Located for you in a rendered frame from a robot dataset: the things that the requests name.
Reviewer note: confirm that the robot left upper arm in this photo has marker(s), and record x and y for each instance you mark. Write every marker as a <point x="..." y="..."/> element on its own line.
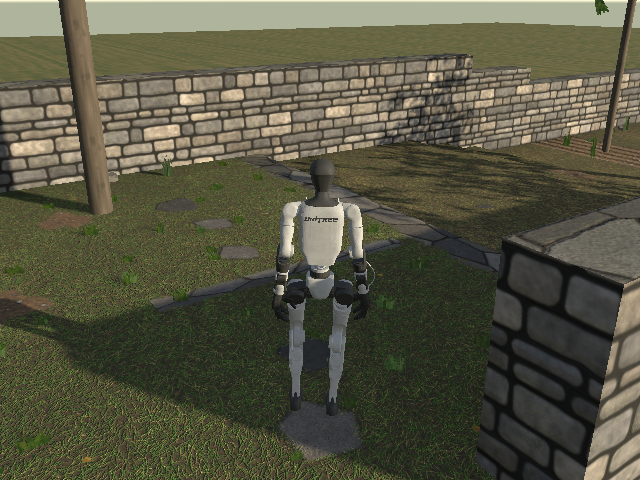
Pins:
<point x="289" y="211"/>

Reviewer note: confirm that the robot left forearm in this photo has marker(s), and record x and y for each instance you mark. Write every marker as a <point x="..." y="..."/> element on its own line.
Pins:
<point x="281" y="273"/>

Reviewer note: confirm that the robot right hand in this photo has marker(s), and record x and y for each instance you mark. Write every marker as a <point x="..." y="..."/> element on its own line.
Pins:
<point x="363" y="306"/>

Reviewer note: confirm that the robot right upper arm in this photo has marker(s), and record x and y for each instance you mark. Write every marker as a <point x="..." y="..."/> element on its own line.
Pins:
<point x="352" y="213"/>

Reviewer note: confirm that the robot right thigh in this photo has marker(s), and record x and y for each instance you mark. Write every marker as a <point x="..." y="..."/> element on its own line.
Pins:
<point x="343" y="295"/>

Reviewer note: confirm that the left robot shin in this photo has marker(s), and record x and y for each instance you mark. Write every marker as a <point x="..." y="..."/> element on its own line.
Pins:
<point x="295" y="364"/>

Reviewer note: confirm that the robot right forearm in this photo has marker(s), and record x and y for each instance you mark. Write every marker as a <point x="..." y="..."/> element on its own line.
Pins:
<point x="360" y="273"/>

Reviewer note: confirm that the robot left hand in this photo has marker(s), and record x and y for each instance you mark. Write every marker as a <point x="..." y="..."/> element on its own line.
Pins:
<point x="278" y="307"/>

